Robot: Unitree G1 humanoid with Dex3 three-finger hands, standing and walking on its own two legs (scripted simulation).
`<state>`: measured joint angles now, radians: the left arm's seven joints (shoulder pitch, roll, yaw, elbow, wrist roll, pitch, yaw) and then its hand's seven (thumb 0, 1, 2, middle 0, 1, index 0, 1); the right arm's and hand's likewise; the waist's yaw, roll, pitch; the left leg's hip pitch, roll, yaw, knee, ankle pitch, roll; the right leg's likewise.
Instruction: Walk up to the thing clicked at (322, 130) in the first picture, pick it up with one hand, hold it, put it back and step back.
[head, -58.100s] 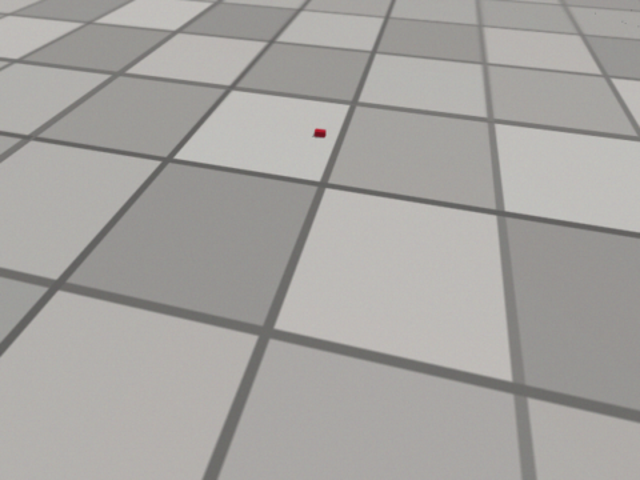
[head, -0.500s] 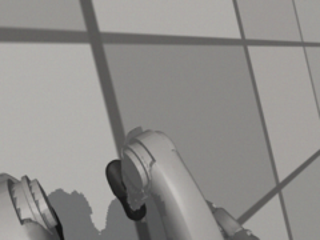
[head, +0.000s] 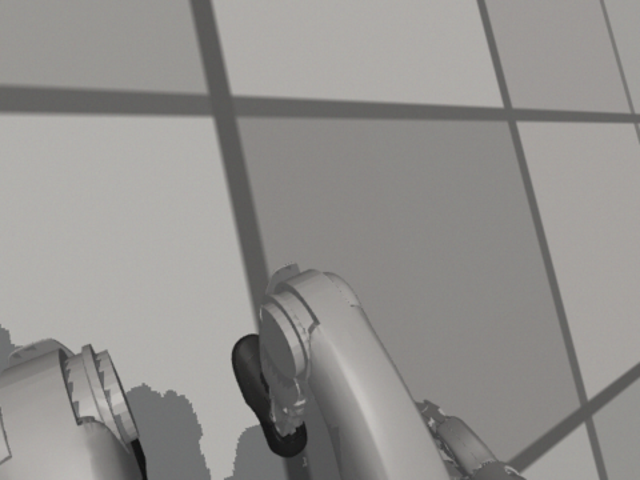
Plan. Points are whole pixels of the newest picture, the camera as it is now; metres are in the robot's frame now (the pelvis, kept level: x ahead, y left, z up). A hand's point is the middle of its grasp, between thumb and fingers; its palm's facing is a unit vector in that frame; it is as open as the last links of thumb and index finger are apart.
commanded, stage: approach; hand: left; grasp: from above
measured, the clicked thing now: out of the picture +0.50 +0.38 -0.31
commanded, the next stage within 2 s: withdraw in 0.02 s
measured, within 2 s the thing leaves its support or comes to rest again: neither
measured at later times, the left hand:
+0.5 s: hand out of the picture +0.52 +0.39 -0.07, palm faces -0.12 -0.13 -0.98, open 14.1 cm
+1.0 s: hand out of the picture +0.48 +0.35 -0.12, palm faces -0.45 -0.14 -0.88, open 14.1 cm
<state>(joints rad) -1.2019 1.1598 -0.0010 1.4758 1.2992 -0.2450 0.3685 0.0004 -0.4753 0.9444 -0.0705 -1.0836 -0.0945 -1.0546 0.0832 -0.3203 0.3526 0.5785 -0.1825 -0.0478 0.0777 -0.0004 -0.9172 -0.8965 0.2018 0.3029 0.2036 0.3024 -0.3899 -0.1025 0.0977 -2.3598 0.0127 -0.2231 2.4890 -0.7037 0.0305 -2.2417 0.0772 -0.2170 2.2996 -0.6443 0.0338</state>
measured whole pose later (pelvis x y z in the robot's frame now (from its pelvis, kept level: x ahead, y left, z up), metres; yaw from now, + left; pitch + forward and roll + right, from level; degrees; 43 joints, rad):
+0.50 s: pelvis -0.01 +0.00 +0.02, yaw +3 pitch +33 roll -13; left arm -1.20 1.02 0.04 1.21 1.20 -0.26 0.25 0.00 -0.53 0.99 -0.08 -1.03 -0.09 -1.02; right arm 0.15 -0.30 0.23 0.58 -0.15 0.09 0.08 0.00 -0.91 -0.89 0.20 0.30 0.20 0.30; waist -0.32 -0.08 0.00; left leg -2.32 -0.01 -0.18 2.38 -0.66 0.02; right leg -2.21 0.05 -0.18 2.24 -0.63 0.02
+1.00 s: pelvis -0.01 -0.01 +0.03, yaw +5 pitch +32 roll -11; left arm -1.17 1.02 0.04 1.39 1.24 -0.38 0.14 0.00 -0.52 0.98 -0.08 -1.03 -0.09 -1.01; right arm 0.19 -0.32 0.26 0.60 -0.15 0.12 0.04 0.00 -0.90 -0.89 0.20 0.30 0.20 0.30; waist -0.35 -0.07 0.07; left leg -2.29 0.00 -0.16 2.36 -0.64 0.02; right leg -2.20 0.05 -0.16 2.23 -0.61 0.01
